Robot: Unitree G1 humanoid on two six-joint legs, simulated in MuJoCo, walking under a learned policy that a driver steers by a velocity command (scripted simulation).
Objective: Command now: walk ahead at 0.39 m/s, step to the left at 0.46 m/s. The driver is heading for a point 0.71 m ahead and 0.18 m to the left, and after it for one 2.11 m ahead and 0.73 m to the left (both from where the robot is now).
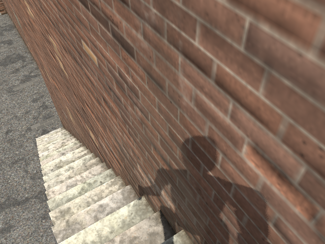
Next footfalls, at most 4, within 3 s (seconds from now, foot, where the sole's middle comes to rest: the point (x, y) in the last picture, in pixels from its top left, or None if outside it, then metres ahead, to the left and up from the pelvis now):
0.62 right None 0.27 0.06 -0.97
1.02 right None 0.82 0.40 -1.40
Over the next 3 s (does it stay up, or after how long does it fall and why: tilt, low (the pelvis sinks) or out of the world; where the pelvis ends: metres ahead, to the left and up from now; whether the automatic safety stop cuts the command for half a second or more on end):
falls after 1.20 s (out of the world)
